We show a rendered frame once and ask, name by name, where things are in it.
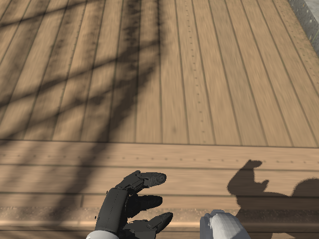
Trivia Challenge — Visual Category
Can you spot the robot left hand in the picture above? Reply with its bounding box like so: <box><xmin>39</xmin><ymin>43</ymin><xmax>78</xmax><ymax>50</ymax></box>
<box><xmin>95</xmin><ymin>170</ymin><xmax>173</xmax><ymax>239</ymax></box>

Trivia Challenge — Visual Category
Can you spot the robot right thigh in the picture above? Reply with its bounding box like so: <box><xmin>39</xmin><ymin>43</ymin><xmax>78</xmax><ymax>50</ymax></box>
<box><xmin>199</xmin><ymin>212</ymin><xmax>251</xmax><ymax>239</ymax></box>

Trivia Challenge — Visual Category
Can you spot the robot right shin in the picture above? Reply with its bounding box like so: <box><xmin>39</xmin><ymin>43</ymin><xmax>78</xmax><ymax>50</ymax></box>
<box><xmin>210</xmin><ymin>209</ymin><xmax>238</xmax><ymax>219</ymax></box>

